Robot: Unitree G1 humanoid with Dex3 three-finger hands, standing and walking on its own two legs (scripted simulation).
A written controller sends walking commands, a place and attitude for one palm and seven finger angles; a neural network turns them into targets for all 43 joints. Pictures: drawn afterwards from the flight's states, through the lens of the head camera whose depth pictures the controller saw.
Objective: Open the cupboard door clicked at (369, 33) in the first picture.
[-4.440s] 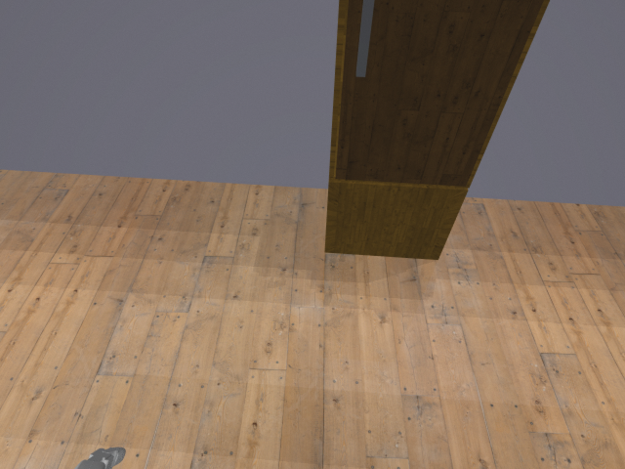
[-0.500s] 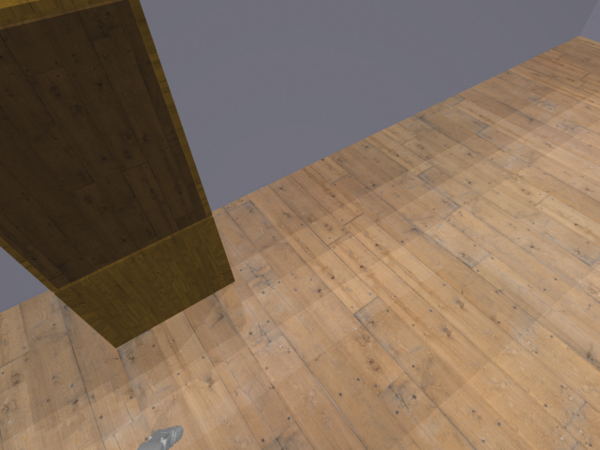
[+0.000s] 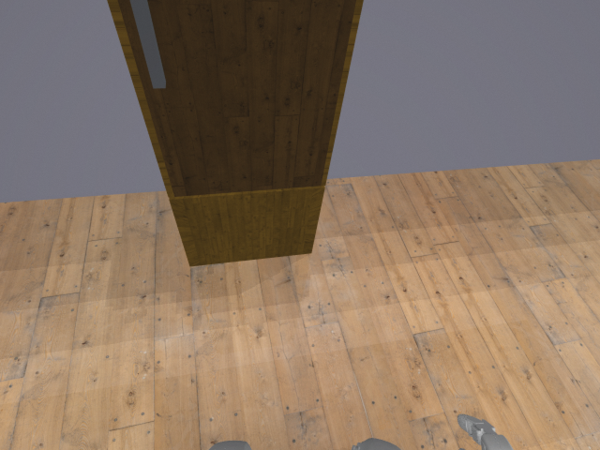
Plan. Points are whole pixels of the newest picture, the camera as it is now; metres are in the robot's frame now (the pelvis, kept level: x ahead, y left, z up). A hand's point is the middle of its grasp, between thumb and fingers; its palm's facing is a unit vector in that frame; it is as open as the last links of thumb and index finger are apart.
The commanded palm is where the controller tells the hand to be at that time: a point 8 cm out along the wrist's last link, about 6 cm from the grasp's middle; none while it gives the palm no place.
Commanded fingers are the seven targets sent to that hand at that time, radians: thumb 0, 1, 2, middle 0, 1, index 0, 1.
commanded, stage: turn to face it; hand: left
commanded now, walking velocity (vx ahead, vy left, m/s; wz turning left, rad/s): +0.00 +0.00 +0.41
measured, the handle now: (149, 34) +0.73 +0.35 +0.13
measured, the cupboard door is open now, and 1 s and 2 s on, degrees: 0 0 0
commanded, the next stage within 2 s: take the last steps up to it in 0.40 s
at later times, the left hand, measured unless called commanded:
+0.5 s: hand out of the picture +0.06 +0.17 -0.14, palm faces +0.18 -0.95 -0.25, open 7.4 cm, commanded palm none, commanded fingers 0.00 0.90 0.90 -0.20 -0.30 -0.20 -0.30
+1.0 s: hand out of the picture -0.09 +0.22 -0.17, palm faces +0.30 -0.94 -0.15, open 7.4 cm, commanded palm none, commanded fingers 0.00 0.90 0.90 -0.20 -0.30 -0.20 -0.30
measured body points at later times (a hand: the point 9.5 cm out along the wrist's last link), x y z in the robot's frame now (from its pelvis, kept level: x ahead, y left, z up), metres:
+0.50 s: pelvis -0.01 -0.03 +0.01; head +0.00 -0.05 +0.46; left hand +0.05 +0.22 -0.12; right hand +0.05 -0.27 -0.16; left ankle -0.01 +0.08 -0.69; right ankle +0.01 -0.14 -0.73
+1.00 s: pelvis +0.01 +0.06 +0.02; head +0.00 +0.09 +0.47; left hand -0.10 +0.27 -0.15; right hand +0.09 -0.16 -0.12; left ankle -0.04 +0.12 -0.73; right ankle +0.04 -0.09 -0.65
